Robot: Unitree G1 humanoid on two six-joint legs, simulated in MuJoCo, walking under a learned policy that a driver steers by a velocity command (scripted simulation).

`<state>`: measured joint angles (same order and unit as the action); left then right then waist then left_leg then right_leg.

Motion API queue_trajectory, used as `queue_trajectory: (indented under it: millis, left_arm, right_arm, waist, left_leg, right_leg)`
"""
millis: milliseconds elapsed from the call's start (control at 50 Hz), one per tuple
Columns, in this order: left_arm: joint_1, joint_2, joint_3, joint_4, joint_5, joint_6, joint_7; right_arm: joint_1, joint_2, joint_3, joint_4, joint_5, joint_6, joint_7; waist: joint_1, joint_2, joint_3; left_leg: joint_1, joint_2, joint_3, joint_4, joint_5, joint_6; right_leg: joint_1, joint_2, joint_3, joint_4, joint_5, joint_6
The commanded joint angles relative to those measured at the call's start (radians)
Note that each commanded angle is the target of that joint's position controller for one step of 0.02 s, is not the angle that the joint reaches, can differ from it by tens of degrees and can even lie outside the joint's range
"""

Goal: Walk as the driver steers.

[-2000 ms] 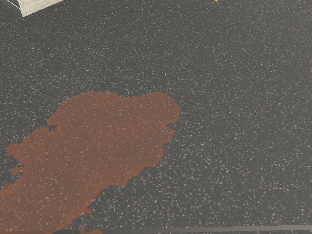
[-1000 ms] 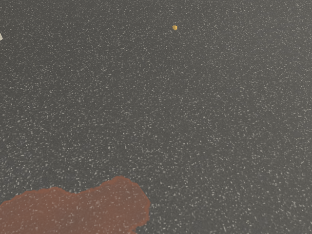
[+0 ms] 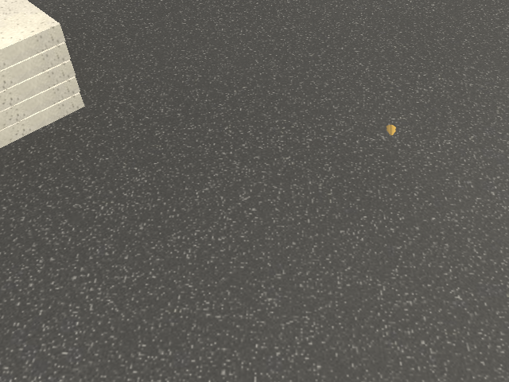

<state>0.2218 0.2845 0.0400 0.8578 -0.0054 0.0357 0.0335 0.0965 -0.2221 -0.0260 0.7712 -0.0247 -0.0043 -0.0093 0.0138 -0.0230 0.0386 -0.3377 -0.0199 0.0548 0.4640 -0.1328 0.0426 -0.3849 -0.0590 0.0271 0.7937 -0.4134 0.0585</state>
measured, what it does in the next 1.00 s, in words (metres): walks ahead, turning right: right foot, then left foot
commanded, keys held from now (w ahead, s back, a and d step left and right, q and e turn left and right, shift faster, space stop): e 0.20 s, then w+e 0.12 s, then w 0.62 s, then w+q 0.02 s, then no key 0.04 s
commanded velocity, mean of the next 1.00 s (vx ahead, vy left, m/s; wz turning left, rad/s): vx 0.30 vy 0.00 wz -0.25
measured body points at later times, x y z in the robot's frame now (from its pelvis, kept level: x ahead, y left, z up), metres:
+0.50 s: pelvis +0.06 -0.03 +0.02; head +0.07 -0.05 +0.47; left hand +0.19 +0.24 -0.09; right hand +0.17 -0.33 -0.09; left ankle +0.15 +0.11 -0.71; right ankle +0.00 -0.12 -0.73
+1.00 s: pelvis +0.27 -0.06 +0.00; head +0.31 -0.07 +0.45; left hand +0.57 +0.08 -0.08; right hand +0.14 -0.31 -0.13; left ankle +0.15 +0.10 -0.73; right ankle +0.41 -0.23 -0.71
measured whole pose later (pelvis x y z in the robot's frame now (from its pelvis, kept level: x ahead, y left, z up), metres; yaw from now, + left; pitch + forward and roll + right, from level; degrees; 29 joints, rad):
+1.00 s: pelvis +0.27 -0.06 +0.00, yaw -15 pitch +3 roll +1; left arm 0.01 0.26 0.03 0.68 -0.02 -0.08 -0.04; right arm 0.43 -0.27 -0.05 0.97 0.02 -0.07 0.00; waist -0.11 -0.03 0.04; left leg 0.11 -0.02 0.00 0.20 -0.35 0.01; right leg -0.58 -0.04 0.01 0.52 0.00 -0.02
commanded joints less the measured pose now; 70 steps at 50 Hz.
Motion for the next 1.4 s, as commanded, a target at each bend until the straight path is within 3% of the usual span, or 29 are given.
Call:
queue_trajectory:
  millis: [20,80,120,140,160,180,220,240,280,380,480,540,580,600,620,640,660,720,860,980,1040,1060,1080,1100,1120,1160,1220,1320,1400]
  left_arm:
    - [0.044,0.099,0.032,-0.054,-0.002,0.003,0.001]
    - [0.065,0.085,0.037,-0.055,0.0,0.004,-0.012]
    - [0.101,0.113,0.05,-0.055,0.014,0.003,-0.023]
    - [0.103,0.217,0.073,-0.076,0.017,0.0,-0.012]
    - [0.092,0.275,0.081,-0.095,0.033,-0.011,-0.015]
    - [0.079,0.24,0.074,-0.106,0.049,-0.033,-0.016]
    - [0.007,0.195,0.07,-0.118,0.008,-0.054,-0.01]
    - [0.01,0.175,0.065,-0.117,-0.016,-0.056,-0.007]
    - [0.054,0.146,0.055,-0.108,-0.017,-0.057,0.002]
    - [0.09,0.172,0.065,-0.099,-0.007,-0.069,0.014]
    - [0.107,0.188,0.067,-0.083,-0.009,-0.073,-0.007]
    - [0.082,0.169,0.059,-0.084,-0.013,-0.071,-0.017]
    - [0.064,0.104,0.037,-0.09,-0.005,-0.073,-0.02]
    - [0.037,0.034,0.016,-0.11,0.004,-0.079,-0.021]
    - [0.042,0.042,0.018,-0.166,-0.016,-0.098,-0.016]
    - [0.031,0.141,0.041,-0.156,-0.03,-0.112,-0.014]
    - [0.023,0.162,0.049,-0.148,-0.033,-0.12,-0.021]
    - [-0.024,0.117,0.046,-0.151,-0.007,-0.128,-0.033]
    - [-0.197,0.019,0.01,-0.217,-0.007,-0.127,-0.05]
    - [-0.274,0.06,0.018,-0.258,-0.014,-0.133,-0.077]
    - [0.014,0.152,0.061,-0.175,0.01,-0.136,-0.066]
    - [0.164,0.225,0.074,-0.147,0.035,-0.131,-0.054]
    - [0.16,0.254,0.071,-0.135,0.032,-0.122,-0.063]
    - [0.146,0.166,0.055,-0.146,0.017,-0.11,-0.065]
    - [0.052,0.13,0.04,-0.15,0.008,-0.109,-0.063]
    - [-0.066,0.082,0.024,-0.148,0.011,-0.113,-0.063]
    - [-0.137,0.057,0.016,-0.121,0.037,-0.129,-0.07]
    - [-0.145,0.107,0.025,-0.065,0.031,-0.11,-0.05]
    - [-0.147,0.087,0.01,-0.031,0.017,-0.086,-0.043]
  right_arm:
    - [-0.038,-0.194,-0.059,-0.052,0.011,0.001,-0.027]
    - [-0.068,-0.197,-0.066,-0.042,0.029,0.016,-0.035]
    - [-0.048,-0.173,-0.067,-0.022,0.049,0.025,-0.036]
    - [-0.004,-0.118,-0.057,-0.029,0.026,0.026,-0.032]
    - [-0.116,-0.125,-0.059,-0.076,0.019,0.022,-0.041]
    - [-0.133,-0.15,-0.069,-0.077,0.017,0.021,-0.042]
    - [-0.052,-0.169,-0.084,-0.029,0.021,0.023,-0.042]
    - [-0.05,-0.179,-0.089,-0.022,0.017,0.019,-0.039]
    - [-0.088,-0.162,-0.088,-0.031,0.031,-0.003,-0.022]
    - [-0.14,-0.135,-0.074,-0.023,0.035,-0.061,0.009]
    - [-0.144,-0.149,-0.061,-0.016,0.05,-0.089,0.03]
    - [-0.066,-0.162,-0.062,0.015,0.051,-0.104,0.032]
    - [0.086,-0.188,-0.073,0.066,0.046,-0.109,0.023]
    - [0.217,-0.241,-0.084,0.093,0.033,-0.111,0.017]
    - [0.295,-0.356,-0.113,0.123,0.024,-0.105,0.026]
    - [0.265,-0.274,-0.093,0.113,0.034,-0.111,0.033]
    - [0.222,-0.214,-0.074,0.099,0.038,-0.113,0.032]
    - [0.162,-0.164,-0.052,0.078,0.027,-0.106,0.03]
    - [0.245,-0.208,-0.053,0.114,0.038,-0.091,0.008]
    - [0.313,-0.224,-0.055,0.152,0.049,-0.067,0.001]
    - [0.284,-0.23,-0.054,0.133,0.037,-0.049,-0.006]
    - [0.296,-0.179,-0.034,0.095,0.005,-0.053,-0.009]
    - [0.499,-0.055,0.003,0.132,0.017,-0.064,0.003]
    - [0.451,-0.188,-0.031,0.159,0.039,-0.068,0.006]
    - [0.338,-0.214,-0.041,0.121,0.061,-0.068,0.005]
    - [0.256,-0.185,-0.042,0.108,0.038,-0.051,-0.011]
    - [0.315,-0.112,-0.032,0.125,0.029,-0.008,-0.021]
    - [0.201,-0.131,-0.031,0.094,0.015,0.018,-0.03]
    - [0.139,-0.14,-0.038,0.084,0.009,0.022,-0.028]
  waist:
    - [-0.005,0.152,-0.107]
    - [0.025,0.14,-0.099]
    - [0.048,0.076,-0.074]
    - [0.0,-0.196,-0.067]
    - [0.048,-0.305,-0.01]
    - [0.046,-0.195,-0.029]
    - [-0.005,-0.082,-0.072]
    - [0.0,-0.082,-0.077]
    - [0.017,-0.108,-0.062]
    - [0.053,-0.123,-0.056]
    - [0.072,-0.131,-0.018]
    - [0.019,-0.111,-0.019]
    - [-0.054,-0.079,-0.062]
    - [-0.101,0.075,-0.11]
    - [-0.093,0.324,-0.11]
    - [-0.096,0.225,-0.031]
    - [-0.08,0.188,0.019]
    - [-0.052,0.13,0.028]
    - [-0.09,0.114,0.028]
    - [-0.068,0.111,0.051]
    - [0.088,0.118,-0.158]
    - [0.119,-0.031,-0.326]
    - [0.032,-0.296,-0.51]
    - [0.074,-0.146,-0.488]
    - [0.054,-0.117,-0.302]
    - [-0.003,-0.015,-0.155]
    - [-0.078,-0.063,-0.144]
    - [-0.053,-0.08,-0.142]
    - [-0.055,-0.048,-0.069]
  left_leg:
    - [0.053,0.3,-0.216,-0.2,-0.014,0.193]
    - [0.054,0.294,-0.162,-0.152,0.006,0.161]
    - [0.009,0.229,-0.08,-0.014,-0.05,0.066]
    - [-0.12,0.099,0.061,0.265,-0.221,-0.044]
    - [-0.282,-0.044,0.003,0.437,-0.491,-0.076]
    - [-0.299,-0.015,-0.095,0.589,-0.489,-0.072]
    - [-0.316,0.02,-0.126,0.613,-0.336,-0.07]
    - [-0.341,0.036,-0.128,0.586,-0.269,-0.074]
    - [-0.356,0.035,-0.121,0.517,-0.174,-0.079]
    - [-0.255,0.027,-0.099,0.202,-0.077,-0.098]
    - [-0.101,0.026,-0.063,0.064,-0.082,-0.072]
    - [0.051,0.021,-0.043,-0.032,-0.029,-0.029]
    - [0.263,0.069,-0.093,-0.061,-0.062,0.005]
    - [0.409,0.227,-0.287,-0.127,-0.158,0.059]
    - [0.522,0.396,-0.68,-0.26,-0.433,0.208]
    - [0.489,0.42,-0.737,-0.283,-0.563,0.241]
    - [0.464,0.372,-0.64,-0.282,-0.522,0.208]
    - [0.371,0.276,-0.421,-0.31,-0.222,0.155]
    - [0.258,0.19,-0.167,-0.343,0.165,0.142]
    - [0.37,0.263,-0.166,-0.269,0.326,0.113]
    - [0.313,0.175,-0.1,0.112,0.684,0.029]
    - [0.091,0.1,-0.071,0.419,0.307,-0.013]
    - [-0.189,-0.062,-0.122,0.764,-0.539,-0.065]
    - [-0.201,-0.022,-0.23,0.839,-0.53,-0.062]
    - [-0.268,0.026,-0.18,0.831,-0.48,-0.058]
    - [-0.216,0.097,-0.134,0.715,-0.36,-0.074]
    - [-0.008,0.116,-0.121,0.562,-0.265,-0.093]
    - [0.089,0.108,-0.099,0.274,-0.093,-0.093]
    - [0.172,0.089,-0.081,0.078,-0.02,-0.058]
  right_leg:
    - [0.058,0.0,-0.033,0.022,0.02,-0.026]
    - [0.121,0.017,-0.069,-0.11,0.092,-0.064]
    - [0.197,0.009,-0.007,-0.311,0.235,-0.126]
    - [0.248,-0.198,0.3,-0.459,0.442,-0.216]
    - [0.204,-0.323,0.516,-0.537,0.513,-0.372]
    - [0.205,-0.291,0.481,-0.534,0.476,-0.382]
    - [0.262,-0.19,0.353,-0.506,0.335,-0.28]
    - [0.297,-0.177,0.36,-0.53,0.166,-0.264]
    - [0.329,-0.152,0.383,-0.587,-0.038,-0.264]
    - [0.36,-0.127,0.323,-0.597,0.059,-0.263]
    - [0.247,-0.144,0.346,-0.593,0.0,-0.277]
    - [0.181,-0.127,0.35,-0.546,-0.013,-0.254]
    - [0.072,-0.062,0.299,-0.41,0.009,-0.209]
    - [-0.051,0.033,0.173,-0.121,-0.005,-0.153]
    - [-0.325,0.13,0.058,0.12,-0.152,-0.113]
    - [-0.443,0.069,0.107,0.278,-0.16,-0.109]
    - [-0.482,0.031,0.115,0.325,-0.059,-0.116]
    - [-0.434,-0.047,0.062,0.267,0.129,-0.1]
    - [-0.261,-0.012,-0.037,-0.133,0.411,-0.039]
    - [-0.177,0.023,-0.02,-0.29,0.418,-0.093]
    - [0.27,0.059,-0.052,-0.329,0.552,-0.166]
    - [0.596,-0.151,0.154,-0.241,0.871,-0.226]
    - [0.855,-0.408,0.545,-0.291,0.966,-0.424]
    - [0.745,-0.345,0.522,-0.345,0.883,-0.388]
    - [0.605,-0.298,0.351,-0.365,0.9,-0.349]
    - [0.345,-0.213,0.21,-0.434,0.919,-0.308]
    - [0.124,-0.164,0.095,-0.511,0.918,-0.308]
    - [0.068,-0.145,0.059,-0.56,0.595,-0.293]
    - [0.019,-0.115,0.094,-0.56,0.13,-0.241]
